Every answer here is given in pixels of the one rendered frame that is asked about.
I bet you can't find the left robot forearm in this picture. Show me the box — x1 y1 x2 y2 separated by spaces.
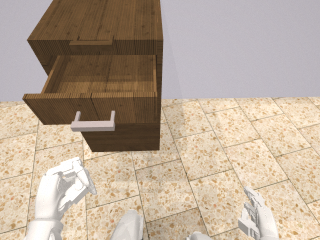
23 218 64 240

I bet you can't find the robot left hand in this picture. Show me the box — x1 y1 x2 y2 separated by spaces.
34 157 97 221

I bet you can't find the handle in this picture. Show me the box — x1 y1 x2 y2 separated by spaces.
70 110 116 132
69 40 114 52

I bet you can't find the cabinet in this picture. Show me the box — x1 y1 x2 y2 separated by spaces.
27 0 164 152

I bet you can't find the robot right hand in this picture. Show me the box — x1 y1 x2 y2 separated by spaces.
238 186 279 240

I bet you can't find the robot left thigh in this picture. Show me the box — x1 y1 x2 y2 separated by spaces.
110 213 144 240

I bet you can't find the drawer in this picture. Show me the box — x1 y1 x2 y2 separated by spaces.
22 55 158 125

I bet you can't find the robot left shin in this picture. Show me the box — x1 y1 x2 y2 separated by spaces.
127 209 138 214

